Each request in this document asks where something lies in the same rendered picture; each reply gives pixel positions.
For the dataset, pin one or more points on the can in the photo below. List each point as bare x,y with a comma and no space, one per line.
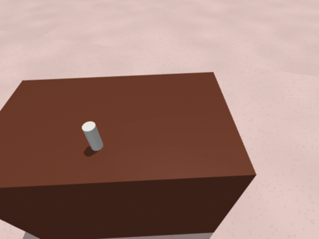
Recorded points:
90,130

